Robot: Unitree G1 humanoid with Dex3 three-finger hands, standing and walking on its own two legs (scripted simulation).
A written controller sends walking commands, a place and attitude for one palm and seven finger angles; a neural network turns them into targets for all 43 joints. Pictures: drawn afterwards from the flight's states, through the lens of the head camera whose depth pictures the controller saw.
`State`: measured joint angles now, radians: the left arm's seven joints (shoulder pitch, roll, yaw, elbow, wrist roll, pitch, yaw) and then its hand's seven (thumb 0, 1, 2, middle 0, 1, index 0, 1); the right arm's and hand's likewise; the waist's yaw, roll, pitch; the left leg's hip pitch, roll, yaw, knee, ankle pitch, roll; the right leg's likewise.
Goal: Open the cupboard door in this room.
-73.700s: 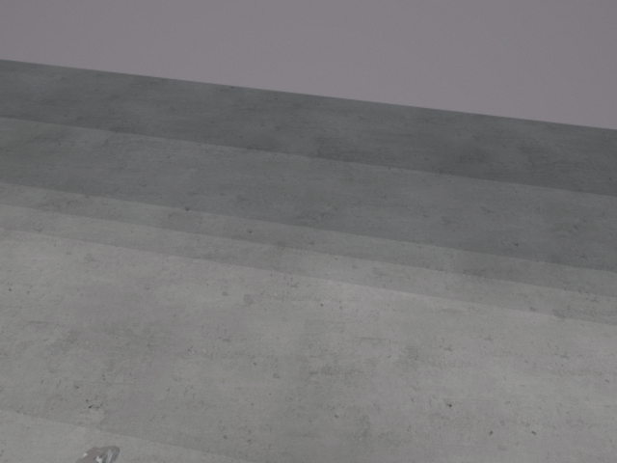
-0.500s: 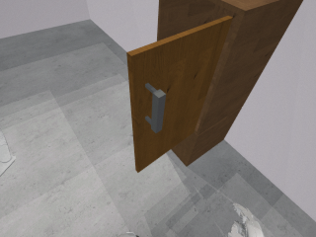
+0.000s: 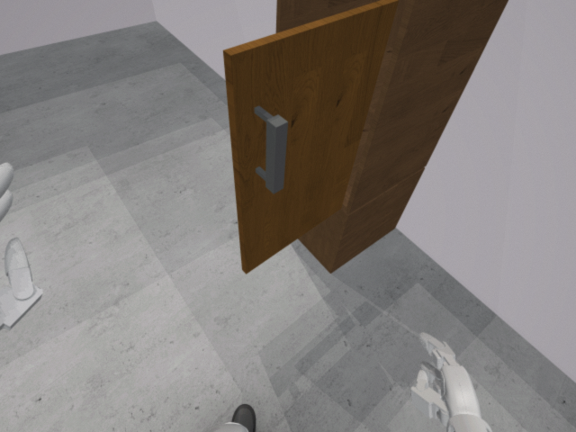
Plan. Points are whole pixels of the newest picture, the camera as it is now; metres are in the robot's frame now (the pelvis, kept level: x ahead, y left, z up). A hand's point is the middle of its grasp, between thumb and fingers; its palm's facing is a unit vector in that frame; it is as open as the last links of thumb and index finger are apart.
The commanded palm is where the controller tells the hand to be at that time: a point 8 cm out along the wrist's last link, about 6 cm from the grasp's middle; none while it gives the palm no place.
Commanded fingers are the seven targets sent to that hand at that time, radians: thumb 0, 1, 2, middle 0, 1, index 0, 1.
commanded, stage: stop stepping back and stand still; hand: left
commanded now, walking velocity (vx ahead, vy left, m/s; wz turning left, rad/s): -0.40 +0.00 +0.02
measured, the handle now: (267, 150) +0.54 +0.09 +0.07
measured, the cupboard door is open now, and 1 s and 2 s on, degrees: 93 93 93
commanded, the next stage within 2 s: let the arm hang, fingers relaxed in 0.78 s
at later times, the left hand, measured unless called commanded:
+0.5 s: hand out of the picture +0.07 +0.26 +0.17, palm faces +0.44 -0.75 -0.50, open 7.4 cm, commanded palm +0.01 +0.29 +0.18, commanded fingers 0.00 0.90 0.90 -0.20 -0.30 -0.20 -0.30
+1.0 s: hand out of the picture +0.05 +0.26 +0.01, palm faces +0.29 -0.84 -0.46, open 7.4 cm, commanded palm none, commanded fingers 0.00 0.90 0.90 -0.20 -0.30 -0.20 -0.30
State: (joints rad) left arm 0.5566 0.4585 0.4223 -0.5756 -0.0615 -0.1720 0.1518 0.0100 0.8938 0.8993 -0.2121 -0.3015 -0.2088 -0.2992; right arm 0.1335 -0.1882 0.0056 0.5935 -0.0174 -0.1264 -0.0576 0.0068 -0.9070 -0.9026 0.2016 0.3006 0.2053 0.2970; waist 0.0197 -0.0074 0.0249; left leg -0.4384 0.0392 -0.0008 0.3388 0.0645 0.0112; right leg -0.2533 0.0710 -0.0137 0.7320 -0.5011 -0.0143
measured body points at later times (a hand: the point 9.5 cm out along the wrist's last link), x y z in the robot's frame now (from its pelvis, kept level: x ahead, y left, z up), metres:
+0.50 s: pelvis -0.11 -0.01 +0.01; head -0.12 -0.01 +0.46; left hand +0.04 +0.30 +0.19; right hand +0.04 -0.25 -0.08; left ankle -0.06 +0.09 -0.73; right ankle -0.09 -0.11 -0.73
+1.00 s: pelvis -0.14 -0.01 -0.01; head -0.15 -0.04 +0.44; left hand +0.03 +0.30 +0.04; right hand +0.01 -0.23 -0.14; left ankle -0.12 +0.12 -0.73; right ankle -0.11 -0.09 -0.73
